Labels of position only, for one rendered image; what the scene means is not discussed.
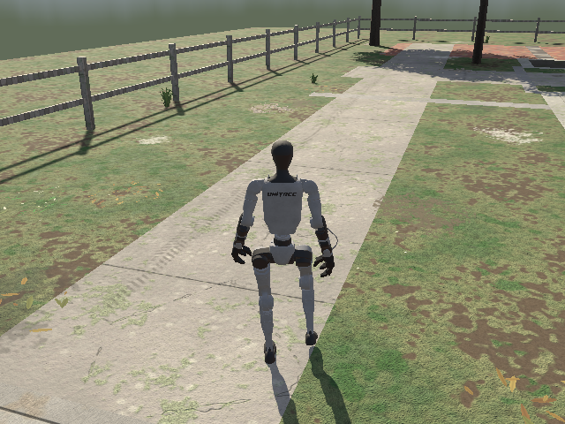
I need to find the left robot hand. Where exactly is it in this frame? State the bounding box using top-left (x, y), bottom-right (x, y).
top-left (231, 246), bottom-right (252, 264)

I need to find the robot right forearm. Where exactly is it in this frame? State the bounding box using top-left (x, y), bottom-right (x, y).
top-left (315, 215), bottom-right (333, 257)

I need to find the right robot upper arm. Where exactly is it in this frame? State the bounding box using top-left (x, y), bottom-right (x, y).
top-left (301, 178), bottom-right (324, 229)

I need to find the left robot upper arm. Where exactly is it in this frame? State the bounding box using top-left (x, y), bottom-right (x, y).
top-left (240, 178), bottom-right (264, 227)

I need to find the robot torso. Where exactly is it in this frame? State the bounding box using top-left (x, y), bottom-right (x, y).
top-left (262, 174), bottom-right (303, 265)

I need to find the robot left forearm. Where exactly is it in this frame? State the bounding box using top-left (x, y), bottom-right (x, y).
top-left (233, 213), bottom-right (250, 249)

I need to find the right robot foot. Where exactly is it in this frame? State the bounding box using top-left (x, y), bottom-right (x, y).
top-left (305, 330), bottom-right (318, 345)

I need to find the right robot hand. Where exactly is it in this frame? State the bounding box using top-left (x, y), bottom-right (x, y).
top-left (313, 254), bottom-right (335, 277)

